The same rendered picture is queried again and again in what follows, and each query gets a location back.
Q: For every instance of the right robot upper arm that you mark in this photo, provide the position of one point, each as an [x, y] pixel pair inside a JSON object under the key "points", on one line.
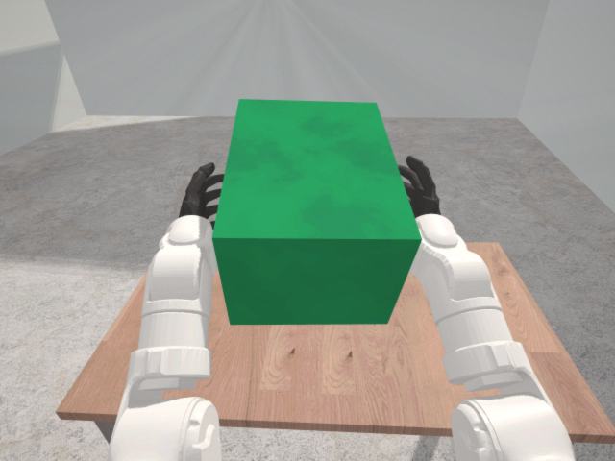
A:
{"points": [[509, 427]]}

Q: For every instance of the left robot upper arm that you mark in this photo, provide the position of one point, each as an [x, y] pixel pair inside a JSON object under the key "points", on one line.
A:
{"points": [[179, 429]]}

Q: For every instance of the left robot forearm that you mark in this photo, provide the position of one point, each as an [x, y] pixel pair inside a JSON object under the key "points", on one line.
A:
{"points": [[174, 334]]}

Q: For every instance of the carton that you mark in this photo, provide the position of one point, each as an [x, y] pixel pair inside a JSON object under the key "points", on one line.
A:
{"points": [[313, 226]]}

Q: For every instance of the right robot forearm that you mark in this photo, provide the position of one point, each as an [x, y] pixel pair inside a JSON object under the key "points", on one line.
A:
{"points": [[479, 350]]}

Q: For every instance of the robot left hand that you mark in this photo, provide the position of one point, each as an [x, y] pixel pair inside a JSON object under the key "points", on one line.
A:
{"points": [[196, 197]]}

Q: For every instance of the table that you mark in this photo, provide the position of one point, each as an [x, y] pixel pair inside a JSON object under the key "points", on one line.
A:
{"points": [[371, 378]]}

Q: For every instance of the robot right hand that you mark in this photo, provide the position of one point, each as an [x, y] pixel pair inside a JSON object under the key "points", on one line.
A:
{"points": [[422, 190]]}

